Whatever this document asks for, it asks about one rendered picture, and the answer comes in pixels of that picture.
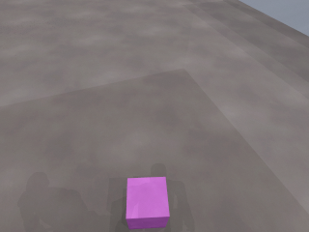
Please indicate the carton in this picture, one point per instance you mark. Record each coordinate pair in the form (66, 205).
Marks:
(147, 203)

